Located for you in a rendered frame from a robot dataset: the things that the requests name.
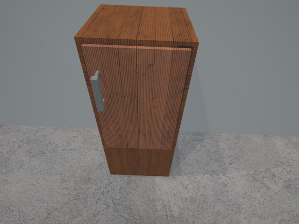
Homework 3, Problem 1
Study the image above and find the cupboard door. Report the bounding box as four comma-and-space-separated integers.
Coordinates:
80, 44, 192, 150

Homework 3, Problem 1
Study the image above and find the handle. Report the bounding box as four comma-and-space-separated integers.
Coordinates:
90, 71, 105, 112

